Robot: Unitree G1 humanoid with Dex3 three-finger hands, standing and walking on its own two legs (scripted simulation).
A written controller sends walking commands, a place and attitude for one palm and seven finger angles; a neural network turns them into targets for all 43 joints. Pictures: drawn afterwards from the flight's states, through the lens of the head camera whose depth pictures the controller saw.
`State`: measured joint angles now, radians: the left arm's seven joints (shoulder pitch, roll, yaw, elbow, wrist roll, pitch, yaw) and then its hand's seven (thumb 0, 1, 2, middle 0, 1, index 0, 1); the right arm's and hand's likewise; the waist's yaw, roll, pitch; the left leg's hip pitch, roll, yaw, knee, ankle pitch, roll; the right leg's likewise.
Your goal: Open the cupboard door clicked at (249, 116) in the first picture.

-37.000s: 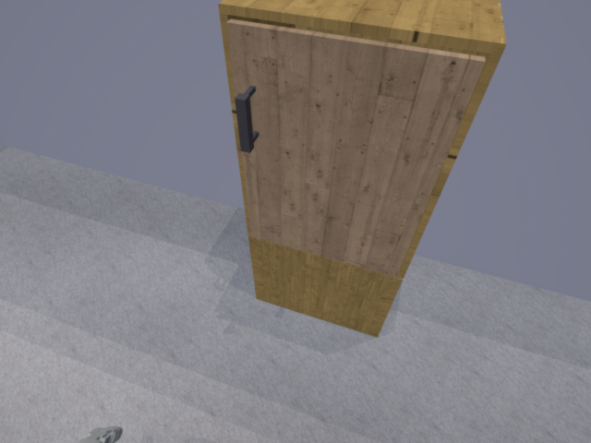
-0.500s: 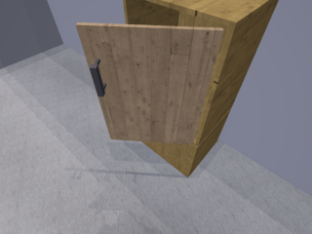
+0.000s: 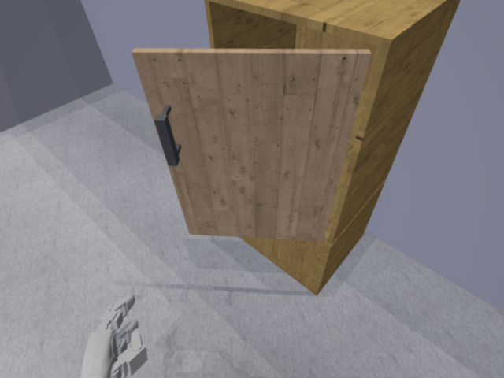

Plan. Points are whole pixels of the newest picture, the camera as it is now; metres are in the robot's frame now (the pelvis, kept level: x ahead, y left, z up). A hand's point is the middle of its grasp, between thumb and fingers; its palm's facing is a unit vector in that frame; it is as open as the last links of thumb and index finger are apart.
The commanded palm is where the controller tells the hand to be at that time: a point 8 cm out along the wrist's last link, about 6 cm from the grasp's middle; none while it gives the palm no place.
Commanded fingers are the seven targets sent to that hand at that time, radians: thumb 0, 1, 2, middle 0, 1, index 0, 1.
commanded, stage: raise the hand with hooked fingers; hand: left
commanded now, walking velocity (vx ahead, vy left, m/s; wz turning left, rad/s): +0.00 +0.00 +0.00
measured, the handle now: (170, 135) +0.57 +0.21 +0.07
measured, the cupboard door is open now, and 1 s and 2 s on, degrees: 37 37 37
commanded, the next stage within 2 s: move the hooked fingers beside the handle in 1.94 s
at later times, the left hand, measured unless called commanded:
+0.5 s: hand (130, 336) +0.18 +0.20 +0.00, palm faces -0.07 -0.99 -0.09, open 10.0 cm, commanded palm +0.15 +0.26 +0.00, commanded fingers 0.00 0.11 0.56 -0.26 -0.81 -0.26 -0.81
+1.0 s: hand (96, 298) +0.22 +0.25 +0.04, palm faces -0.01 -1.00 -0.08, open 12.9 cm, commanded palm +0.20 +0.31 +0.05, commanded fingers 0.00 -0.48 0.31 -0.30 -1.18 -0.30 -1.18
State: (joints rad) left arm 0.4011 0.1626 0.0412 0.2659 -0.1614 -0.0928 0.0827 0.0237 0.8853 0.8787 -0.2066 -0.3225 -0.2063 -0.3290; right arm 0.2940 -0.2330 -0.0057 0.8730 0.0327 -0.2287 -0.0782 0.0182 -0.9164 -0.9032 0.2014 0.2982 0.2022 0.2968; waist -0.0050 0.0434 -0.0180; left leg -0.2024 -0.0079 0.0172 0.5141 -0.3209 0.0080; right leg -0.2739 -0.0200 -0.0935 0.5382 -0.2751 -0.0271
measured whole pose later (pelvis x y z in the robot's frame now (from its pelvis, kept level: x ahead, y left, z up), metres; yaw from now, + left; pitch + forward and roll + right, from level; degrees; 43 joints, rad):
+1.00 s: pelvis -0.02 +0.02 -0.03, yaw +0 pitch +6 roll -2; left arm 0.20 0.34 0.29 0.10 -0.31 -0.24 -0.37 0.00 -0.26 0.40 -0.29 -1.04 -0.29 -1.04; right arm 0.25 -0.28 0.03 0.57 0.05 -0.27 -0.09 0.02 -0.90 -0.90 0.20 0.30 0.20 0.30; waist 0.00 0.02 -0.06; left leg -0.52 0.00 0.01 0.86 -0.45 0.03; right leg -0.56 -0.03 -0.10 0.80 -0.35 -0.01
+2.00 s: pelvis -0.02 +0.01 -0.01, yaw -1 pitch +3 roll -1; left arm -0.10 0.42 0.44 0.41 -0.34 -0.14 -0.51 -0.01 -0.50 0.30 -0.31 -1.20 -0.31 -1.20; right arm 0.27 -0.28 0.06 0.60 0.05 -0.23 -0.11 0.02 -0.90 -0.90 0.20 0.30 0.20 0.30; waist 0.02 0.04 -0.03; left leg -0.35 0.00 0.02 0.66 -0.37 0.01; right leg -0.40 -0.01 -0.09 0.63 -0.28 -0.03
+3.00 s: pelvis -0.01 +0.02 -0.02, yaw -2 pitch +11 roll -1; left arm -0.67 0.57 0.45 1.00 -0.22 -0.25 -0.51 -0.01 -0.50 0.30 -0.30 -1.20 -0.30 -1.20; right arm 0.36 -0.30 0.04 0.62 0.04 -0.08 -0.07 0.01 -0.90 -0.90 0.20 0.30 0.21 0.30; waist -0.07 0.01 -0.06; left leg -0.55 0.00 0.03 0.74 -0.40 0.03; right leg -0.59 -0.01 -0.07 0.68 -0.29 -0.01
